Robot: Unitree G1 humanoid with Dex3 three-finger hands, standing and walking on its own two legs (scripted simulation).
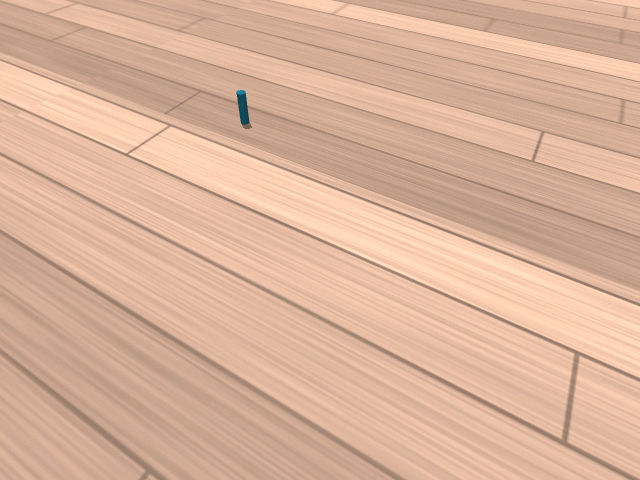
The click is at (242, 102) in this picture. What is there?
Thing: slim round
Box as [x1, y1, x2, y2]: [236, 90, 248, 124]
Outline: 239,90 236,92 241,123 245,124 248,123 245,92 243,90
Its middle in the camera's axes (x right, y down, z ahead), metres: -0.42 -0.74 +2.23
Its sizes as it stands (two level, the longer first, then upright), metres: 0.049 0.049 0.186
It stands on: the floor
